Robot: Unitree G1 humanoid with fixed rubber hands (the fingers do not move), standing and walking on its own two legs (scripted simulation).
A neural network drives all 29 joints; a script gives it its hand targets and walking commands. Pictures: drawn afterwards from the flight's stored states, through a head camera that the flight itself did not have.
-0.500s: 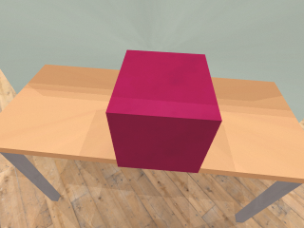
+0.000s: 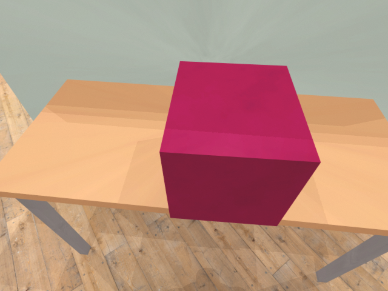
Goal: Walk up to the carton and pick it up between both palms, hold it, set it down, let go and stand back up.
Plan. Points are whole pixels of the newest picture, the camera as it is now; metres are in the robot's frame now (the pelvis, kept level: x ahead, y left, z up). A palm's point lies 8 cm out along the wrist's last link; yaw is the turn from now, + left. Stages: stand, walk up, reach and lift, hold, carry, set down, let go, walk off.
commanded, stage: walk up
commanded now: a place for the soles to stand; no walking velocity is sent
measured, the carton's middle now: (227, 142) +0.46 -0.08 +0.03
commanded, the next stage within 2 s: reach and lift in 1.96 s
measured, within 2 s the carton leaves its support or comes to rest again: neither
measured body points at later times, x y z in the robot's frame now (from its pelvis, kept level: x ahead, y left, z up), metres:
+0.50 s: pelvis -0.01 +0.00 +0.00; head +0.01 -0.02 +0.45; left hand +0.02 +0.23 -0.14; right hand +0.00 -0.26 -0.15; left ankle -0.01 +0.07 -0.73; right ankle -0.03 -0.15 -0.73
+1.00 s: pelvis -0.02 -0.01 -0.01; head +0.00 -0.03 +0.44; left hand +0.06 +0.24 -0.15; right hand -0.03 -0.28 -0.16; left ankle -0.01 +0.07 -0.73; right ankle -0.03 -0.15 -0.73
